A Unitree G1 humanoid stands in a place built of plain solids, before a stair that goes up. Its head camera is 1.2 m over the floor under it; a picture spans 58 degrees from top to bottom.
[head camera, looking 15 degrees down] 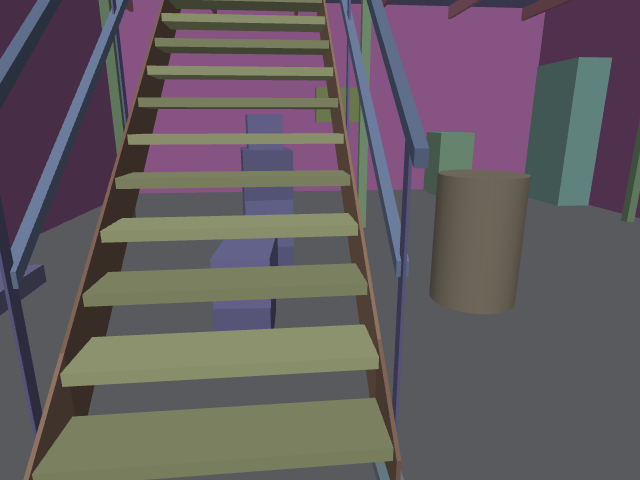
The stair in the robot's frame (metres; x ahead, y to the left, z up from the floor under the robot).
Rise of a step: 0.19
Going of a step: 0.24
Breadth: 1.09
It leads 5 degrees to the left of straight ahead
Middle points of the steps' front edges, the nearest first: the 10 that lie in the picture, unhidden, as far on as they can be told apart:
1.11 0.31 0.20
1.35 0.33 0.39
1.58 0.35 0.58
1.81 0.38 0.77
2.05 0.40 0.96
2.28 0.42 1.15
2.51 0.44 1.34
2.75 0.46 1.53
2.98 0.49 1.72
3.21 0.51 1.91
